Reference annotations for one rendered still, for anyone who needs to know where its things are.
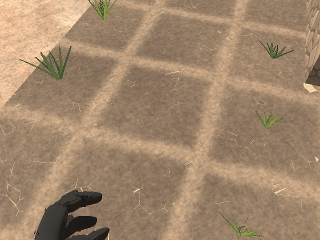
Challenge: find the robot left hand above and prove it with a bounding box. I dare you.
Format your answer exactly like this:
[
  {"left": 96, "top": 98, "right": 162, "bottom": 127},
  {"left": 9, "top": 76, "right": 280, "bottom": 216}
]
[{"left": 34, "top": 190, "right": 110, "bottom": 240}]

